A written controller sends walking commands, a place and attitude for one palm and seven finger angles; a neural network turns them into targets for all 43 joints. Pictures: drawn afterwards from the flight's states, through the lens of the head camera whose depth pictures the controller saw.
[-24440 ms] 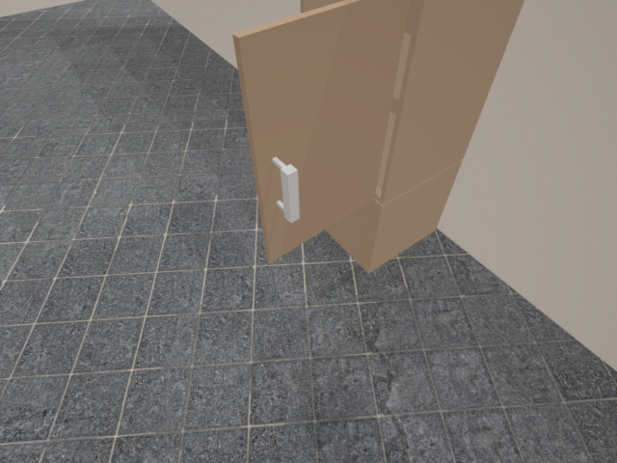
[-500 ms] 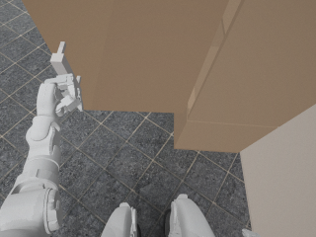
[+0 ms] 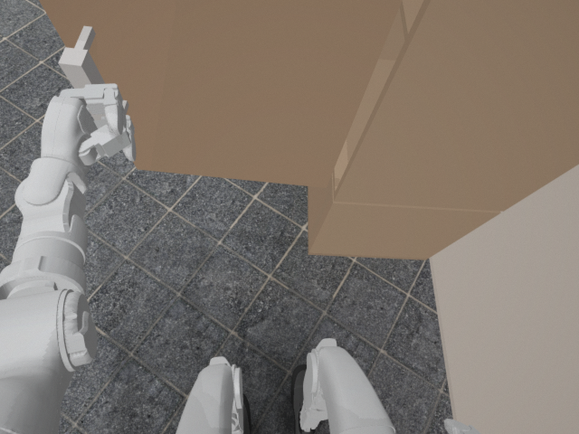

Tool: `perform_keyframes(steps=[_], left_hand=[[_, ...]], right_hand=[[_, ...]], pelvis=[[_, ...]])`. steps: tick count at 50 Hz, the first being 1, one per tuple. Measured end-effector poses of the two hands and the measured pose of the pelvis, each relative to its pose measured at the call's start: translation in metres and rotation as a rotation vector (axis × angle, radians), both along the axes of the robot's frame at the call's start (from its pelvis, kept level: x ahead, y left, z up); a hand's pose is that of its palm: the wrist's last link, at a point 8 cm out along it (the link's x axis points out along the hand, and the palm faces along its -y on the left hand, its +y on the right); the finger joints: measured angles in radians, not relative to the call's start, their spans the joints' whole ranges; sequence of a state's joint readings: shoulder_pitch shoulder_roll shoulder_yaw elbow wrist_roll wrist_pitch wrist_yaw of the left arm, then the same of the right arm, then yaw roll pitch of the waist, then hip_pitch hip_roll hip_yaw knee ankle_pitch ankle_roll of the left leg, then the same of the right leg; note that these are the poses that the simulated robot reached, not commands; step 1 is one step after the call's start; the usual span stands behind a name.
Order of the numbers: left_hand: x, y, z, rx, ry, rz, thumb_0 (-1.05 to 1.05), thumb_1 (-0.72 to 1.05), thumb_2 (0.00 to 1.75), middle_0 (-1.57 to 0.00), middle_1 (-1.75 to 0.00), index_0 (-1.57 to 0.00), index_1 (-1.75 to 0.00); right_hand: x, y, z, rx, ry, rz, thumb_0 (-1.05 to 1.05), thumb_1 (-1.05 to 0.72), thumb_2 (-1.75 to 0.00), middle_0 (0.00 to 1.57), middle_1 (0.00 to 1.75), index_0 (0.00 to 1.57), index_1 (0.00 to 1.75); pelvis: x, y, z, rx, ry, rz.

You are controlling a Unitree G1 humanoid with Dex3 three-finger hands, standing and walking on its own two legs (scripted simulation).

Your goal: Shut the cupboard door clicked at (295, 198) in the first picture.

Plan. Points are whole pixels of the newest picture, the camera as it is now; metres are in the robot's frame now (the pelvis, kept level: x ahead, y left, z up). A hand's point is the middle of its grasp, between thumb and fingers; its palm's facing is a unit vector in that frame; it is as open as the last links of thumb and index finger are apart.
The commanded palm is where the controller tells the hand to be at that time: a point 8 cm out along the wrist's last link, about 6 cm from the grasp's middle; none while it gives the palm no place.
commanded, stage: push the door shut along its arc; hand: left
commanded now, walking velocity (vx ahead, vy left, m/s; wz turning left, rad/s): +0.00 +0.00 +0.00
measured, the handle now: (103, 87) +0.58 +0.22 +0.04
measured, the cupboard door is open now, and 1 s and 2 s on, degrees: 88 74 71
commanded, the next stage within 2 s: pull the fist back off the door in 1.02 s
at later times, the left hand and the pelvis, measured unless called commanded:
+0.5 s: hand (145, 96) +0.56 +0.17 +0.05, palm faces -0.26 -0.96 -0.03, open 3.1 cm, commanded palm +0.57 +0.18 +0.05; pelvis +0.00 +0.01 -0.02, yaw -2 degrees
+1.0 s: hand (182, 66) +0.61 +0.12 +0.05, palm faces -0.36 -0.93 -0.01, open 3.1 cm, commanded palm +0.62 +0.14 +0.05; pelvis +0.01 +0.01 -0.02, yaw -4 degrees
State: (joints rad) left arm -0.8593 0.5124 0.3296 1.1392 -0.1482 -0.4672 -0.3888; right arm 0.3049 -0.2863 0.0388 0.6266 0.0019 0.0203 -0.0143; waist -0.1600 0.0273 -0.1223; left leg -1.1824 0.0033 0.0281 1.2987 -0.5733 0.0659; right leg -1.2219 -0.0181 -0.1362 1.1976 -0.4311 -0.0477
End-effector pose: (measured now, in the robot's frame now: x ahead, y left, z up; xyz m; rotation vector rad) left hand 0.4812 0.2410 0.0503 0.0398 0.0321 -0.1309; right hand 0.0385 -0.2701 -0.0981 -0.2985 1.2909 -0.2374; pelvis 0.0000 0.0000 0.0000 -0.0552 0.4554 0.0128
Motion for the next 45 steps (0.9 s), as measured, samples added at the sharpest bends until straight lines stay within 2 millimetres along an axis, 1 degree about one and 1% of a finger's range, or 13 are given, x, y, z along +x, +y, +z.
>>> perform_keyframes(steps=[8,15,24,28,38,45], left_hand=[[0.022,-0.005,0.000,0.001,0.015,-0.044,0.02,0.90,0.90,-1.30,-1.50,-1.32,-1.50],[0.041,-0.011,0.001,-0.010,0.021,-0.082,0.02,0.90,0.90,-1.30,-1.50,-1.31,-1.50],[0.066,-0.016,0.001,0.000,0.030,-0.123,0.02,0.90,0.90,-1.30,-1.50,-1.29,-1.50],[0.077,-0.028,0.002,-0.005,0.036,-0.168,0.02,0.90,0.90,-1.30,-1.50,-1.29,-1.50],[0.105,-0.048,0.003,-0.014,0.040,-0.199,0.02,0.90,0.90,-1.30,-1.50,-1.30,-1.50],[0.117,-0.061,0.004,-0.015,0.057,-0.230,0.02,0.90,0.90,-1.30,-1.50,-1.30,-1.50]], right_hand=[[-0.033,-0.003,0.002,-0.025,0.074,-0.037,0.00,-0.91,-0.90,0.20,0.30,0.21,0.30],[-0.051,0.000,0.005,-0.041,0.102,-0.067,0.00,-0.91,-0.90,0.20,0.30,0.21,0.30],[-0.064,0.009,0.004,-0.050,0.136,-0.084,0.00,-0.91,-0.90,0.20,0.30,0.21,0.30],[-0.068,0.014,0.003,-0.050,0.151,-0.095,0.00,-0.91,-0.90,0.20,0.30,0.21,0.30],[-0.076,0.023,0.001,-0.052,0.159,-0.129,0.00,-0.91,-0.90,0.21,0.30,0.21,0.30],[-0.084,0.028,0.000,-0.040,0.185,-0.156,0.00,-0.91,-0.90,0.21,0.30,0.21,0.30]], pelvis=[[-0.003,0.000,-0.005,-0.011,0.025,-0.001],[-0.004,0.003,-0.009,-0.020,0.044,-0.010],[-0.004,0.008,-0.016,-0.033,0.075,-0.012],[-0.002,0.010,-0.018,-0.038,0.086,-0.014],[0.002,0.012,-0.024,-0.044,0.113,-0.027],[0.006,0.011,-0.024,-0.041,0.124,-0.036]])
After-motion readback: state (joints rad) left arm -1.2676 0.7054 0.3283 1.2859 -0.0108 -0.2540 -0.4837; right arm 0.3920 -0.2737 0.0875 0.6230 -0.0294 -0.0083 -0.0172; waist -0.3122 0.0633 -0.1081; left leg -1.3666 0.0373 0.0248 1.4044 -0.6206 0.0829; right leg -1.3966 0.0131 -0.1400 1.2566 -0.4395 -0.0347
